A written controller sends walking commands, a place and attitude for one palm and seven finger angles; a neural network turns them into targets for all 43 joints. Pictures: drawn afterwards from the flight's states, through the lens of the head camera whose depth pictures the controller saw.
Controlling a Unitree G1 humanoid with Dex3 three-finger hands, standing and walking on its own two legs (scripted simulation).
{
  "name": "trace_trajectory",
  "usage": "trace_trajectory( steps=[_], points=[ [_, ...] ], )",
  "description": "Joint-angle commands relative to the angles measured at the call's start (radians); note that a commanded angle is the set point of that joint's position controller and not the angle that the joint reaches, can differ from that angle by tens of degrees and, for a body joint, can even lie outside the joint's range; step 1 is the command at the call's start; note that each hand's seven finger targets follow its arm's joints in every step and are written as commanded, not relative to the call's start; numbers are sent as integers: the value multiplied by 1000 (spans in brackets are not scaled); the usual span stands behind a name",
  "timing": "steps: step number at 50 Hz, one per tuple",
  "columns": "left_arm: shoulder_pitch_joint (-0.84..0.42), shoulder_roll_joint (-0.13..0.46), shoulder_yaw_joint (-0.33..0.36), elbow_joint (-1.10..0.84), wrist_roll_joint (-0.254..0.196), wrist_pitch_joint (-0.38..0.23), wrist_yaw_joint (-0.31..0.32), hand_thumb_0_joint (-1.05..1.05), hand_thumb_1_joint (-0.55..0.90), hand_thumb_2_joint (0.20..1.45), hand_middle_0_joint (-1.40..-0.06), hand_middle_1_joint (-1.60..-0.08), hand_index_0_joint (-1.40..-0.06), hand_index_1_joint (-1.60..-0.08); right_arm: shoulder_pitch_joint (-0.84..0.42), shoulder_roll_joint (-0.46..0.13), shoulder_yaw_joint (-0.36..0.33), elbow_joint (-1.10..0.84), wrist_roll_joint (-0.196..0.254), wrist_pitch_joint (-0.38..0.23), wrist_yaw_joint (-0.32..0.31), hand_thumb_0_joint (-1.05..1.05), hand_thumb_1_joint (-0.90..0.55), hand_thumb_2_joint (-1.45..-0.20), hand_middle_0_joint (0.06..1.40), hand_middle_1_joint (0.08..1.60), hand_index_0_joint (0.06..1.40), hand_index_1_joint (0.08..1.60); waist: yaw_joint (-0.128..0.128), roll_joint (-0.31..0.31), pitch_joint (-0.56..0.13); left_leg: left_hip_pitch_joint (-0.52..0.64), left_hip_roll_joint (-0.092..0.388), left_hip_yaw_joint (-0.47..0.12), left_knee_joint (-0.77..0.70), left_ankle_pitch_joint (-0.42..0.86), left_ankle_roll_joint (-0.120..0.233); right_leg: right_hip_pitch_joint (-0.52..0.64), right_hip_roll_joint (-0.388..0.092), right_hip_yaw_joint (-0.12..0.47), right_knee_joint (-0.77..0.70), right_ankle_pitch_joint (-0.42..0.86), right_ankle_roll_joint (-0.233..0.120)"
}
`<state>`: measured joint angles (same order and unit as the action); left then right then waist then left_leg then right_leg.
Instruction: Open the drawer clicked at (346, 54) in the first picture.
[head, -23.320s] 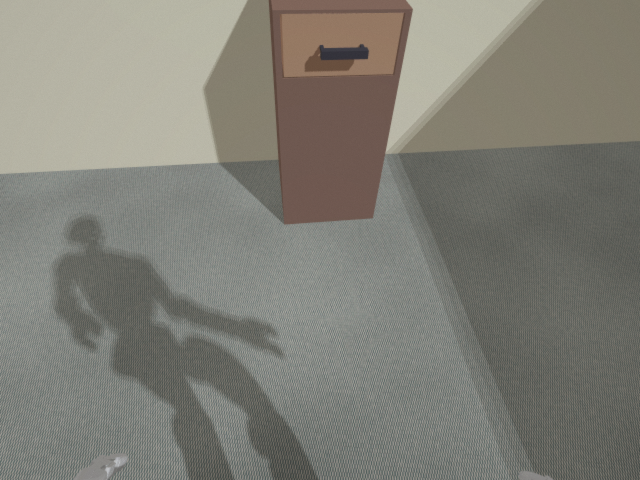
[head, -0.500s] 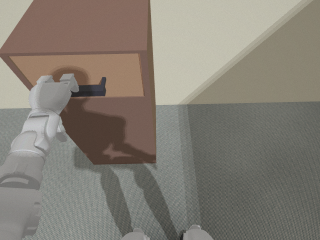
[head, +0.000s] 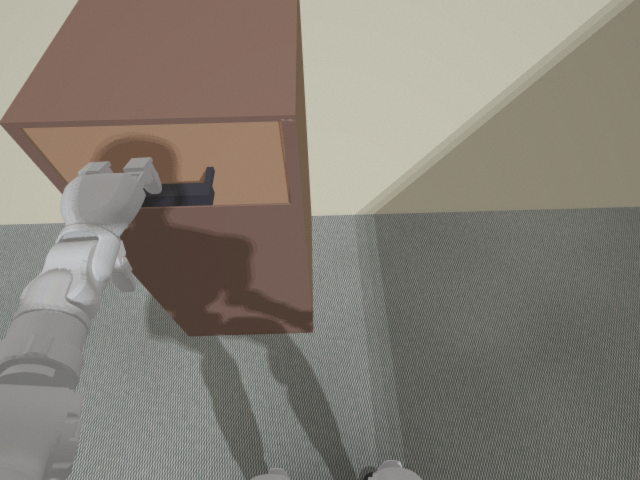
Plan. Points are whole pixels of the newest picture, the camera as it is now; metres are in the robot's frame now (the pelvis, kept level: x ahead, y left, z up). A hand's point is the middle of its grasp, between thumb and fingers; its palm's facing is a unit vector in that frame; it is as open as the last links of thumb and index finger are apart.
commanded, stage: lift the fingers back up to retry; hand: left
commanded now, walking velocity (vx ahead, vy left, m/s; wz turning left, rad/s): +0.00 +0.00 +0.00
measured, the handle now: (168, 184) +0.52 +0.25 +0.02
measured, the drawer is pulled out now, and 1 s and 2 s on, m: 0.00 0.00 0.00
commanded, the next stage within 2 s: re-aim the fingers above the handle in 0.42 s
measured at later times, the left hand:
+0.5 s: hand (115, 222) +0.41 +0.28 +0.06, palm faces -0.09 -0.06 -0.99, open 13.9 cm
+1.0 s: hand (137, 216) +0.42 +0.25 +0.07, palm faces -0.05 -0.05 -1.00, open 13.8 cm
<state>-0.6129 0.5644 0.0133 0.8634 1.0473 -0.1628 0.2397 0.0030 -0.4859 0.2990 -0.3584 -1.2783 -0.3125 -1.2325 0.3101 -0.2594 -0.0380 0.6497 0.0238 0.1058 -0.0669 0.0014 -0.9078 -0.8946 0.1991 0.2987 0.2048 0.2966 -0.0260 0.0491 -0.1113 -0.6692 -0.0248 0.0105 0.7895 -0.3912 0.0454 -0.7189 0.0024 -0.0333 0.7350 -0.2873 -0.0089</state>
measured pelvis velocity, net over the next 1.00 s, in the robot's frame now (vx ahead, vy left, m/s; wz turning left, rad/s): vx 0.04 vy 0.00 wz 0.00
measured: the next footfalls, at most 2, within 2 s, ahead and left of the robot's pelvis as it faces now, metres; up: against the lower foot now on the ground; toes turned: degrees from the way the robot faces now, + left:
none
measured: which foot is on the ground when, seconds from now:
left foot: down 0.00-1.00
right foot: down 0.00-1.00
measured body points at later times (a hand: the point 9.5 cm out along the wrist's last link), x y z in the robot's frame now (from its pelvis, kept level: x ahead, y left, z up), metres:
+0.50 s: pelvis +0.05 +0.01 +0.02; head +0.11 -0.01 +0.47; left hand +0.41 +0.28 +0.12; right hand +0.18 -0.25 -0.11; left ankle -0.01 +0.09 -0.71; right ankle +0.03 -0.12 -0.71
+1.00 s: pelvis +0.04 +0.00 +0.02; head +0.09 -0.03 +0.47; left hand +0.41 +0.25 +0.13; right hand +0.15 -0.26 -0.12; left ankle -0.01 +0.09 -0.71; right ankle +0.03 -0.12 -0.71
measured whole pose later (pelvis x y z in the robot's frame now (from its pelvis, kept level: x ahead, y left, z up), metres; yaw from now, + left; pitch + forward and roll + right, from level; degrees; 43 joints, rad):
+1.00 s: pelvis +0.04 +0.00 +0.02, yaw +0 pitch +11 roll -1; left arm -0.41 0.48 -0.01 0.54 1.00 -0.10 0.13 0.00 -0.49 0.30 -0.32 -1.20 -0.31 -1.20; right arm 0.24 -0.26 -0.04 0.64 0.01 0.14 -0.05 0.00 -0.91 -0.89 0.20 0.30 0.20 0.30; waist 0.02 0.07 -0.08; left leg -0.44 -0.03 0.01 0.62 -0.37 0.04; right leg -0.50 0.00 -0.03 0.61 -0.29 -0.01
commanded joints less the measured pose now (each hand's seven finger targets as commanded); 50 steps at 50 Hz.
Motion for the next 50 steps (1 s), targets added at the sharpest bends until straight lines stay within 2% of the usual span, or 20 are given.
trace_trajectory(
  steps=[1,5,8,10,12,15,16,19,24,27,30,31,34,36,40,43,44,45,48,50],
  points=[
    [-409,251,82,-277,-20,-21,48,0,-500,300,-300,-1200,-300,-1200,51,-143,-57,-85,-5,-26,-11,0,-900,-900,200,300,200,300,-14,49,-373,231,-2,-30,-137,290,-3,248,36,11,-91,144,-37],
    [-355,300,145,-324,-30,-3,58,0,-500,300,-300,-1200,-300,-1200,35,-145,-60,-83,-7,-17,-2,0,-900,-900,200,300,200,300,17,47,-401,273,6,-34,-148,424,-14,305,38,3,-87,226,-38],
    [-279,258,126,-370,-40,41,55,0,-500,300,-300,-1200,-300,-1200,12,-142,-63,-92,-5,-13,13,0,-900,-900,200,300,200,300,30,60,-395,315,14,-28,-159,547,-24,341,38,-1,-99,293,-37],
    [-216,279,151,-382,-48,78,39,0,-500,300,-300,-1200,-300,-1200,0,-145,-61,-98,-2,-8,19,0,-900,-900,200,300,200,300,45,33,-392,314,18,-25,-169,612,-28,393,35,-1,-104,344,-35],
    [-156,256,136,-422,-61,114,9,0,-500,300,-300,-1200,-300,-1200,-16,-146,-61,-112,2,-4,25,0,-900,-900,200,300,200,300,52,-2,-395,329,22,-23,-183,654,-26,438,33,-2,-117,384,-31],
    [-83,179,70,-409,-76,153,-49,0,-500,300,-300,-1200,-300,-1200,-37,-156,-56,-120,9,4,29,0,-900,-900,200,300,200,300,37,-53,-301,326,29,-18,-204,645,-24,427,31,-7,-142,380,-27],
    [-53,184,75,-432,-78,156,-69,0,-500,300,-300,-1200,-300,-1200,-41,-157,-57,-123,9,6,29,0,-900,-900,200,300,200,300,47,-48,-309,339,29,-16,-208,661,-24,437,32,-6,-145,385,-28],
    [-63,184,64,-503,-83,138,-114,0,-500,300,-300,-1200,-300,-1200,-57,-159,-54,-137,5,10,22,0,-900,-900,200,300,200,300,38,-57,-308,366,25,-14,-214,653,-17,450,29,-1,-161,389,-27],
    [-126,226,112,-683,-76,41,-96,0,-500,300,-300,-1200,-300,-1200,-65,-141,-57,-137,-18,2,10,0,-900,-900,200,300,200,300,37,55,-352,455,23,-38,-186,747,-34,411,29,0,-144,390,-31],
    [-148,232,145,-643,-68,15,-53,0,-500,300,-300,-1200,-300,-1200,-61,-132,-57,-112,-24,-6,6,0,-900,-900,200,300,200,300,32,49,-316,433,19,-41,-176,699,-40,369,31,-7,-135,365,-33],
    [-187,166,86,-646,-65,29,-18,0,-500,300,-300,-1200,-300,-1200,-63,-124,-62,-100,-23,-12,15,0,-900,-900,200,300,200,300,23,66,-345,447,18,-45,-167,709,-51,353,30,-11,-127,363,-35],
    [-180,175,94,-627,-59,42,-9,0,-500,300,-300,-1200,-300,-1200,-60,-126,-65,-93,-24,-13,17,0,-900,-900,200,300,200,300,32,78,-358,453,18,-47,-164,733,-59,352,32,-13,-121,363,-37],
    [-131,189,105,-553,-52,95,-9,0,-500,300,-300,-1200,-300,-1200,-67,-134,-61,-88,-22,-5,20,0,-900,-900,200,300,200,300,41,19,-373,412,11,-34,-168,706,-52,404,32,-11,-124,391,-37],
    [-155,133,38,-532,-53,123,-26,0,-500,300,-300,-1200,-300,-1200,-79,-132,-55,-92,-16,0,22,0,-900,-900,200,300,200,300,30,6,-351,395,9,-27,-179,653,-44,401,30,-12,-131,379,-35],
    [-116,176,64,-508,-61,140,-75,0,-500,300,-300,-1200,-300,-1200,-87,-139,-49,-111,-14,12,16,0,-900,-900,200,300,200,300,47,-29,-361,369,5,-16,-195,625,-28,468,25,-3,-140,406,-34],
    [-125,158,49,-515,-70,113,-98,0,-500,300,-300,-1200,-300,-1200,-93,-136,-46,-121,-12,11,10,0,-900,-900,200,300,200,300,40,-47,-313,344,2,-15,-207,563,-19,458,24,-2,-149,382,-32],
    [-139,189,78,-530,-69,96,-96,0,-500,300,-300,-1200,-300,-1200,-92,-139,-46,-121,-15,12,7,0,-900,-900,200,300,200,300,41,-47,-321,348,4,-16,-207,567,-17,464,25,2,-150,378,-34],
    [-139,169,61,-536,-69,84,-94,0,-500,300,-300,-1200,-300,-1200,-91,-132,-45,-127,-14,10,7,0,-900,-900,200,300,200,300,42,-30,-311,343,1,-19,-210,549,-17,457,23,2,-150,364,-33],
    [-131,212,119,-528,-57,49,-64,0,-500,300,-300,-1200,-300,-1200,-83,-127,-49,-122,-16,4,4,0,-900,-900,200,300,200,300,54,-28,-304,321,-4,-11,-213,497,-14,460,24,8,-148,349,-36],
    [-138,274,180,-504,-48,39,-35,0,-500,300,-300,-1200,-300,-1200,-77,-127,-49,-116,-17,2,1,0,-900,-900,200,300,200,300,65,-15,-306,289,-8,-7,-222,461,-15,481,21,15,-146,341,-37]
  ],
)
